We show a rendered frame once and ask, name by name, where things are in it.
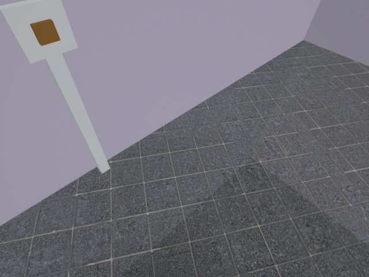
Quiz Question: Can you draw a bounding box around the button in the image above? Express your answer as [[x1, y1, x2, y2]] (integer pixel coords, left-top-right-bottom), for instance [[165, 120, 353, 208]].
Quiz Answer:
[[30, 19, 60, 46]]

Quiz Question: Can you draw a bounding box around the panel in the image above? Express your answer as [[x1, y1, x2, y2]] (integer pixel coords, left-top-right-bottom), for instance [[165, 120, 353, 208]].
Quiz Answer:
[[0, 0, 110, 173]]

